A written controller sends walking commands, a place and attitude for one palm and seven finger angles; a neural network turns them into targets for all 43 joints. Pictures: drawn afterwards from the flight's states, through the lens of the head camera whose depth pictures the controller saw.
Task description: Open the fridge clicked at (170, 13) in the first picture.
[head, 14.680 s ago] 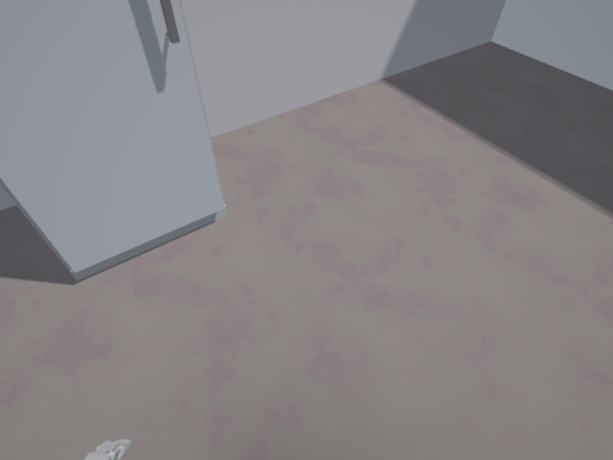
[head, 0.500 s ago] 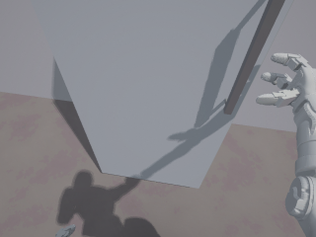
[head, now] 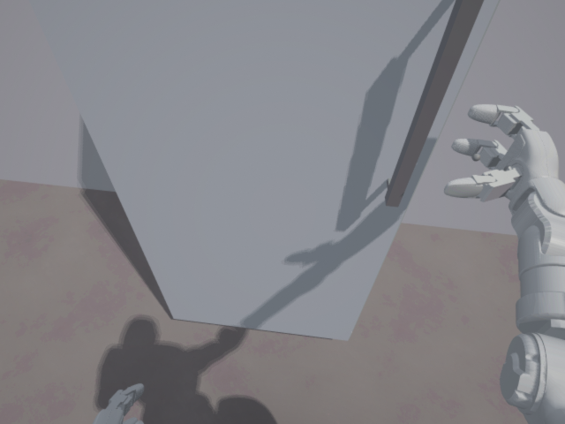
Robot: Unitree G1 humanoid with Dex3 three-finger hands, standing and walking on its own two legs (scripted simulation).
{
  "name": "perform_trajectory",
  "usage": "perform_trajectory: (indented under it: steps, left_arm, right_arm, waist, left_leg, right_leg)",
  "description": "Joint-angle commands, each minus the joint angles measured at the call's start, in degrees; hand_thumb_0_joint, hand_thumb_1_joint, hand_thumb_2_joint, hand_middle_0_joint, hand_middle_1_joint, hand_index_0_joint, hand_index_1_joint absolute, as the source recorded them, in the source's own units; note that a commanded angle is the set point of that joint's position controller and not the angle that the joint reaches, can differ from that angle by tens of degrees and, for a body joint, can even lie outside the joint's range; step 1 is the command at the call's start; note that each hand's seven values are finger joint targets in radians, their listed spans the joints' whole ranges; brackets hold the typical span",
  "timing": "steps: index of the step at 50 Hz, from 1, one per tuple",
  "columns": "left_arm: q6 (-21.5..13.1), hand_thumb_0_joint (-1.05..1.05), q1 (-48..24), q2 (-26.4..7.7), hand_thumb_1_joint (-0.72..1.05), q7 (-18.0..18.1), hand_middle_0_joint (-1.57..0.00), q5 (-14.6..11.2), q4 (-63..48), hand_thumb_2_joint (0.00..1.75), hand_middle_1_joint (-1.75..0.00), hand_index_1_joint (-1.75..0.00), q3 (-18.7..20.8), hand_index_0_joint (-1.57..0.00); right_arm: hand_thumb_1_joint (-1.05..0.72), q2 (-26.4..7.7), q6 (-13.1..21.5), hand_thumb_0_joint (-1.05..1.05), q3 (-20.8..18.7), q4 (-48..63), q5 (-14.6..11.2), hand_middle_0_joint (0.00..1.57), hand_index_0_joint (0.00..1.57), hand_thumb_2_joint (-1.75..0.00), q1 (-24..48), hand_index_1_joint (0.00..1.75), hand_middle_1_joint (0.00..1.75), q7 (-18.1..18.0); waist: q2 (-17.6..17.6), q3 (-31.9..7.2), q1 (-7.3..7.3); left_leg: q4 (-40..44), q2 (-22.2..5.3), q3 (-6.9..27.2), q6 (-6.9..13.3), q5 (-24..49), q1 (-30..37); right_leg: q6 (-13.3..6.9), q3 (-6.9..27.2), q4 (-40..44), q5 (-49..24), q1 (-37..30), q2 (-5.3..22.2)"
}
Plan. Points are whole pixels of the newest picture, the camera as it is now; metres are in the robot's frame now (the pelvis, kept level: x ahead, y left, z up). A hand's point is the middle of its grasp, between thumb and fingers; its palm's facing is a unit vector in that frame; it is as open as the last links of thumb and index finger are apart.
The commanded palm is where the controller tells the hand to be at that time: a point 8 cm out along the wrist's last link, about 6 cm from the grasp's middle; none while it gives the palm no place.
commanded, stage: move the hooked fingers beside the handle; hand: right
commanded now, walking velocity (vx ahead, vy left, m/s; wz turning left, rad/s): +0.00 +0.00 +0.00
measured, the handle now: (420, 114) +0.51 -0.15 +0.21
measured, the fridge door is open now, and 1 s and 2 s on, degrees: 0 0 0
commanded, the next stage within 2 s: feel for the door with the fingertips in 0.46 s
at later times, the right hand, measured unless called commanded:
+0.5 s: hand (471, 151) +0.44 -0.21 +0.20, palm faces +0.06 +1.00 +0.00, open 14.0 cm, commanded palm +0.41 -0.26 +0.20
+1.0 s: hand (434, 149) +0.44 -0.16 +0.20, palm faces +0.05 +1.00 +0.01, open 14.0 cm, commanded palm +0.42 -0.22 +0.20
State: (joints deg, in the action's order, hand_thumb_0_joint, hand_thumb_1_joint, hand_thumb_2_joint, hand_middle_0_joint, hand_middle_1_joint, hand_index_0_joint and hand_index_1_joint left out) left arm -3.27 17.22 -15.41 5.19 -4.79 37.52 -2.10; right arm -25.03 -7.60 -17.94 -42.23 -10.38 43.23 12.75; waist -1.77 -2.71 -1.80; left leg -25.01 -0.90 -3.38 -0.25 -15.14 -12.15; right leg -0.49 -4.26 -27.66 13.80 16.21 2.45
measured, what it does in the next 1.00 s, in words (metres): stands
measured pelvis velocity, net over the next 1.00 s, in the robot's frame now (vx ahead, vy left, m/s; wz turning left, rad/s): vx -0.01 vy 0.01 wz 0.00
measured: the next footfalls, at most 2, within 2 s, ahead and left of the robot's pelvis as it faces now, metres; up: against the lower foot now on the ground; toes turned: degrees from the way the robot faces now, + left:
none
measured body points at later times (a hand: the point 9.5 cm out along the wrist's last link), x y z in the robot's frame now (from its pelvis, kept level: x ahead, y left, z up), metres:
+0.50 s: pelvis +0.00 +0.01 +0.00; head +0.01 +0.02 +0.45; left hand +0.07 +0.28 -0.12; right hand +0.43 -0.26 +0.20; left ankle -0.03 +0.12 -0.74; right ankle +0.01 -0.11 -0.74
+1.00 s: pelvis -0.01 +0.01 +0.00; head +0.00 +0.02 +0.45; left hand +0.11 +0.26 -0.11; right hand +0.43 -0.21 +0.20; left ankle -0.03 +0.12 -0.74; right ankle +0.01 -0.11 -0.74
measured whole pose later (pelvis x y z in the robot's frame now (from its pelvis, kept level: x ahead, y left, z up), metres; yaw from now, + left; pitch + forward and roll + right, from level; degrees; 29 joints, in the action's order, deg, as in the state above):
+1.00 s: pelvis -0.01 +0.01 +0.00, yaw +0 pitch +2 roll +0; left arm -2.4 15.7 -14.1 4.5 -3.8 37.6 -2.7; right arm -19.6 -6.8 -15.5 -45.3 -8.6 47.3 6.6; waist -2.0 -2.5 -2.4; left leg -25.7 -0.5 -3.4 0.4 -15.1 -12.8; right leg 0.1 -4.1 -27.3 13.1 16.3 2.8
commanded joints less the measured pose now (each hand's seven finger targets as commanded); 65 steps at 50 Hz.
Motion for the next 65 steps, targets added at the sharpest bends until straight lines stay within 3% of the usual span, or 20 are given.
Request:
perform_trajectory:
  steps: [1,4,6,8,11,15,17,22,23,26,29,33,38,41,42,46,49,51,54,65]
  left_arm:
    - [-2.3,0.00,-0.8,-8.1,0.90,1.1,-0.20,-0.1,-5.7,0.90,-0.30,-0.30,3.1,-0.20]
    - [-2.5,0.00,-0.8,-7.8,0.90,1.1,-0.20,0.1,-5.4,0.90,-0.30,-0.30,2.9,-0.20]
    - [-2.4,0.00,0.1,-8.2,0.90,1.1,-0.20,0.3,-5.0,0.90,-0.30,-0.30,2.9,-0.20]
    - [-2.3,0.00,-0.5,-8.0,0.90,0.9,-0.20,0.3,-5.5,0.90,-0.30,-0.30,2.8,-0.20]
    - [-1.9,0.00,0.5,-8.5,0.90,0.8,-0.20,0.4,-5.6,0.90,-0.30,-0.30,3.0,-0.20]
    - [-1.7,0.00,0.5,-8.5,0.90,0.7,-0.20,0.1,-6.1,0.90,-0.30,-0.30,3.2,-0.20]
    - [-1.8,0.00,0.3,-8.5,0.90,0.7,-0.20,0.1,-6.6,0.90,-0.30,-0.30,3.4,-0.20]
    - [-2.0,0.00,0.1,-8.5,0.90,0.4,-0.20,0.0,-6.7,0.90,-0.30,-0.30,3.5,-0.20]
    - [-2.0,0.00,-0.2,-8.4,0.90,0.4,-0.20,-0.1,-6.7,0.90,-0.30,-0.30,3.6,-0.20]
    - [-1.9,0.00,0.0,-8.6,0.90,0.4,-0.20,-0.1,-6.7,0.90,-0.30,-0.30,3.8,-0.20]
    - [-1.8,0.00,-0.6,-8.4,0.90,0.7,-0.20,-0.3,-6.2,0.90,-0.30,-0.30,3.5,-0.20]
    - [-2.4,0.00,-1.2,-7.8,0.90,0.6,-0.20,0.0,-6.3,0.90,-0.30,-0.30,3.4,-0.20]
    - [-2.4,0.00,-1.8,-7.4,0.90,0.3,-0.20,0.1,-5.5,0.90,-0.30,-0.30,3.1,-0.20]
    - [-1.9,0.00,-1.5,-7.6,0.90,0.1,-0.20,0.6,-5.5,0.90,-0.30,-0.30,3.1,-0.20]
    - [-1.7,0.00,-2.1,-7.4,0.90,0.0,-0.20,0.6,-5.9,0.90,-0.30,-0.30,3.0,-0.20]
    - [-1.2,0.00,-2.0,-7.1,0.90,0.0,-0.20,0.7,-6.0,0.90,-0.30,-0.30,2.9,-0.20]
    - [-1.2,0.00,-1.8,-6.9,0.90,0.2,-0.20,0.9,-5.8,0.90,-0.30,-0.30,2.9,-0.20]
    - [-1.3,0.00,-1.3,-7.2,0.90,0.3,-0.20,1.0,-5.6,0.90,-0.30,-0.30,3.1,-0.20]
    - [-1.4,0.00,-1.1,-7.0,0.90,0.4,-0.20,0.6,-5.3,0.90,-0.30,-0.30,3.0,-0.20]
    - [-2.4,0.00,2.4,-8.1,0.90,0.3,-0.20,0.9,-3.1,0.90,-0.30,-0.30,3.8,-0.20]
  right_arm:
    - [0.50,-12.2,4.3,0.00,0.0,10.8,-0.9,0.30,0.30,-0.30,33.6,1.20,1.20,-0.7]
    - [0.50,-11.9,5.2,0.00,0.1,9.9,-0.3,0.30,0.30,-0.30,36.1,1.20,1.20,-1.3]
    - [0.50,-14.5,5.9,0.00,-2.2,6.5,-0.4,0.30,0.30,-0.30,34.6,1.20,1.20,-1.6]
    - [0.50,-13.2,6.5,0.00,-1.0,6.6,-0.1,0.30,0.30,-0.30,35.3,1.20,1.20,-1.2]
    - [0.50,-17.6,7.0,0.00,-4.7,2.9,0.3,0.30,0.30,-0.30,30.5,1.20,1.20,-1.1]
    - [0.50,-17.2,7.5,0.00,-4.0,3.6,0.5,0.30,0.30,-0.30,31.8,1.20,1.20,0.1]
    - [0.50,-18.0,8.6,0.00,-4.3,8.7,0.0,0.30,0.30,-0.30,33.2,1.20,1.20,0.6]
    - [0.50,-16.5,7.2,0.00,-4.7,11.0,-1.4,0.30,0.30,-0.30,27.6,1.20,1.20,1.4]
    - [0.50,-15.7,6.8,0.00,-3.6,12.9,-1.4,0.30,0.30,-0.30,28.5,1.20,1.20,1.5]
    - [0.50,-15.2,4.8,0.00,-4.1,12.3,-1.8,0.30,0.30,-0.30,24.8,1.20,1.20,1.0]
    - [0.50,-13.6,3.6,0.00,-2.0,12.1,-1.4,0.30,0.30,-0.30,29.3,1.20,1.20,0.3]
    - [0.50,-11.1,5.0,0.00,-0.2,17.1,-1.0,0.30,0.30,-0.30,33.1,1.20,1.20,-1.6]
    - [0.50,-7.1,4.3,0.00,1.7,13.0,-0.9,0.30,0.30,-0.30,31.8,1.20,1.20,-3.4]
    - [0.50,-9.4,3.7,0.00,-0.6,10.7,-0.2,0.30,0.30,-0.30,30.9,1.20,1.20,-5.2]
    - [0.50,-9.6,3.5,0.00,-1.1,11.0,0.2,0.30,0.30,-0.30,30.8,1.20,1.20,-5.6]
    - [0.50,-7.8,4.6,0.00,0.8,10.6,0.9,0.30,0.30,-0.30,32.7,1.20,1.20,-6.5]
    - [0.50,-9.9,5.8,0.00,-0.9,10.6,1.2,0.30,0.30,-0.30,35.0,1.20,1.20,-6.6]
    - [0.50,-11.6,6.7,0.00,-1.8,10.1,1.3,0.30,0.30,-0.30,34.6,1.20,1.20,-6.4]
    - [0.50,-8.7,6.7,0.00,0.8,8.4,1.3,0.30,0.30,-0.30,35.9,1.20,1.20,-5.3]
    - [0.50,-10.1,8.4,0.00,0.0,2.2,1.0,0.30,0.30,-0.30,40.0,1.20,1.20,-4.2]
  waist:
    - [-0.1,-13.8,-2.29]
    - [-2.5,-16.2,-1.89]
    - [1.8,-16.1,-1.66]
    - [-0.5,-17.3,-1.34]
    - [3.4,-16.7,-0.29]
    - [0.9,-16.2,-0.57]
    - [-0.9,-19.5,-0.46]
    - [0.1,-17.8,0.19]
    - [-2.0,-17.9,-0.06]
    - [1.5,-16.4,0.11]
    - [0.1,-13.4,-1.09]
    - [-3.2,-17.8,-1.16]
    - [-0.4,-15.4,-1.06]
    - [3.2,-15.4,-0.31]
    - [1.7,-15.9,0.19]
    - [3.8,-15.4,-0.78]
    - [1.3,-17.0,-0.43]
    - [3.2,-17.8,-0.69]
    - [0.9,-16.6,-1.26]
    - [0.9,-16.4,-2.26]
  left_leg:
    - [2.9,1.6,1.0,1.3,15.6,-2.7]
    - [2.4,1.5,1.2,1.5,15.8,-2.7]
    - [2.5,1.6,1.1,1.3,16.5,-1.2]
    - [1.9,1.3,1.6,1.3,18.4,-0.4]
    - [1.8,1.2,1.5,1.2,19.4,1.9]
    - [1.6,1.3,1.9,1.2,19.5,0.8]
    - [1.3,1.3,2.2,1.1,21.3,2.3]
    - [1.3,1.7,1.6,1.2,23.1,2.6]
    - [1.4,1.7,1.5,1.3,22.2,1.9]
    - [1.9,1.8,1.2,1.2,21.0,1.8]
    - [2.7,1.8,1.3,1.0,17.0,-1.3]
    - [2.1,1.8,1.4,1.4,18.2,-0.8]
    - [2.2,1.9,1.0,1.3,17.1,-1.8]
    - [2.5,1.7,1.0,1.1,16.3,-0.1]
    - [2.2,1.5,1.4,1.2,17.5,0.6]
    - [2.2,1.4,1.5,0.9,17.8,0.7]
    - [2.1,1.3,1.9,1.1,18.6,1.6]
    - [2.2,1.3,2.0,0.8,19.5,2.5]
    - [2.1,1.4,2.0,1.0,19.7,1.1]
    - [2.1,1.7,1.8,1.0,17.2,-1.5]
  right_leg:
    - [-2.0,3.6,1.7,-13.4,-12.8,-1.0]
    - [-1.6,4.1,1.6,-13.8,-13.8,-1.2]
    - [-1.9,4.0,1.4,-14.0,-12.3,-1.2]
    - [-1.9,3.6,1.5,-14.9,-12.4,-1.4]
    - [-2.1,3.2,1.4,-14.9,-9.4,-1.3]
    - [-2.1,2.9,1.4,-14.3,-9.6,-1.4]
    - [-2.2,2.6,1.1,-16.1,-11.2,-1.3]
    - [-2.3,2.6,1.1,-17.9,-11.3,-1.2]
    - [-2.1,2.7,1.3,-17.5,-11.8,-1.3]
    - [-2.3,2.6,1.2,-16.7,-11.0,-1.3]
    - [-2.2,2.9,1.9,-12.7,-10.1,-1.3]
    - [-2.1,3.3,1.1,-15.5,-14.1,-1.4]
    - [-1.9,3.6,1.6,-14.3,-13.0,-1.3]
    - [-2.1,3.4,1.9,-13.2,-10.8,-1.3]
    - [-2.1,3.2,2.1,-13.8,-10.7,-1.5]
    - [-2.2,2.9,1.9,-13.6,-10.3,-1.2]
    - [-2.1,2.8,2.0,-13.9,-10.8,-1.5]
    - [-2.4,2.7,1.7,-14.5,-10.8,-1.3]
    - [-2.2,2.6,1.8,-14.4,-11.1,-1.5]
    - [-2.2,3.2,1.3,-12.8,-10.1,-1.5]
